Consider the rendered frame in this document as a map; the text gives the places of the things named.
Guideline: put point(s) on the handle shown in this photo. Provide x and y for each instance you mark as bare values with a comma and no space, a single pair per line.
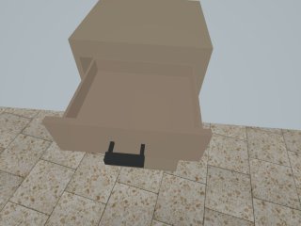
124,159

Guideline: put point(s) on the drawer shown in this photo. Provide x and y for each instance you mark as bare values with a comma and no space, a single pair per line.
133,102

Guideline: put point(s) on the cabinet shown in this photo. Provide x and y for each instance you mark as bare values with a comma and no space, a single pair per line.
166,31

